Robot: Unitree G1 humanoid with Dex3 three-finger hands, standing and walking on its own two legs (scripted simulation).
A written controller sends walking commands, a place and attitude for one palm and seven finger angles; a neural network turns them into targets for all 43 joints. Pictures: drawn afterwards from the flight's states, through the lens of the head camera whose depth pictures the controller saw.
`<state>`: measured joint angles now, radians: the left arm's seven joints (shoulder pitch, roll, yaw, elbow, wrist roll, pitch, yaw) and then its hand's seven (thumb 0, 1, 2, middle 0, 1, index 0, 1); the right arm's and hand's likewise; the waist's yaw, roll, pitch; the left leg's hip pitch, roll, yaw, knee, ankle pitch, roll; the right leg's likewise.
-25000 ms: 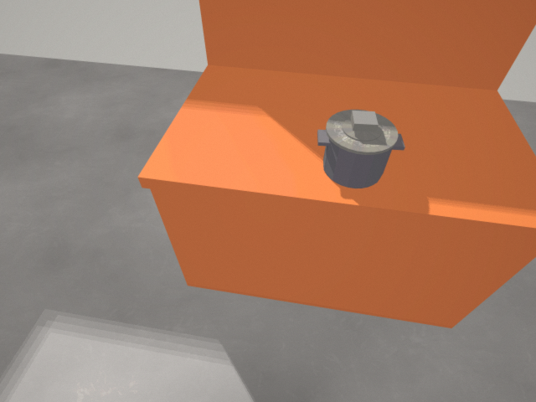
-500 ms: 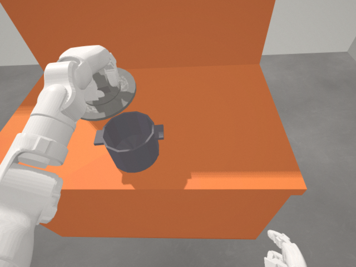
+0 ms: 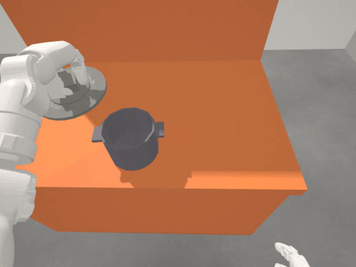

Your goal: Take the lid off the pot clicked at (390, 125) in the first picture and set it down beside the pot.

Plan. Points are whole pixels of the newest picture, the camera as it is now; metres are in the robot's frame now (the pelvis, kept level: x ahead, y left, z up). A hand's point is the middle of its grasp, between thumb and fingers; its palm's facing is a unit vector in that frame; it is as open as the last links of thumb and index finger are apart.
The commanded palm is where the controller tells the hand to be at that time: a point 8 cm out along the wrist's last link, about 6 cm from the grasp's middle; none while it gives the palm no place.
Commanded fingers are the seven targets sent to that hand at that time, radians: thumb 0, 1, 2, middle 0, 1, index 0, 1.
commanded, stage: move the lid sideways beside the pot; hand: left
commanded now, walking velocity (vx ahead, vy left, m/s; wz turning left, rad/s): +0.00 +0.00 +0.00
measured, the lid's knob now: (64, 82) +0.47 +0.27 +0.17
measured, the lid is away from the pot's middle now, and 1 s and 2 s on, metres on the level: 0.11 0.22 0.22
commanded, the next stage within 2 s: lower the lid onto the table in 1.20 s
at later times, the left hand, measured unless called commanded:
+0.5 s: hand (32, 87) +0.43 +0.31 +0.19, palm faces -0.30 -0.06 -0.95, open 6.9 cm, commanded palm +0.43 +0.31 +0.26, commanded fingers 0.00 0.52 1.14 -0.69 -0.92 -0.89 -1.05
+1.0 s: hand (8, 92) +0.42 +0.36 +0.19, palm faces -0.33 -0.10 -0.94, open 6.8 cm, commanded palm +0.44 +0.37 +0.26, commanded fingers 0.00 0.52 1.14 -0.69 -0.92 -0.89 -1.05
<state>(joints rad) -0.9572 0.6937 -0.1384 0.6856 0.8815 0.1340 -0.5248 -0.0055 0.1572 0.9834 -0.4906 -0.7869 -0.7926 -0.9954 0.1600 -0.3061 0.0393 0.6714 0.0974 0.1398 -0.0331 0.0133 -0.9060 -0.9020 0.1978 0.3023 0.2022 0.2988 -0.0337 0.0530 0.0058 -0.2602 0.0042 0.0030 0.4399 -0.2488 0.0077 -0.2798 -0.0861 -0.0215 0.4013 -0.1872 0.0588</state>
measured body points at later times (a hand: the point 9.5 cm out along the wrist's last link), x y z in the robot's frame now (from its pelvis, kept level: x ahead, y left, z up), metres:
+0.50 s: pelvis +0.00 +0.01 +0.00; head +0.04 +0.00 +0.45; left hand +0.44 +0.31 +0.25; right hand +0.13 -0.24 -0.12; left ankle -0.02 +0.12 -0.74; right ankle +0.01 -0.16 -0.74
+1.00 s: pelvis +0.00 +0.01 +0.00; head +0.06 +0.01 +0.44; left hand +0.43 +0.36 +0.24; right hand +0.10 -0.26 -0.13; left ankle -0.02 +0.12 -0.74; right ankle +0.01 -0.16 -0.74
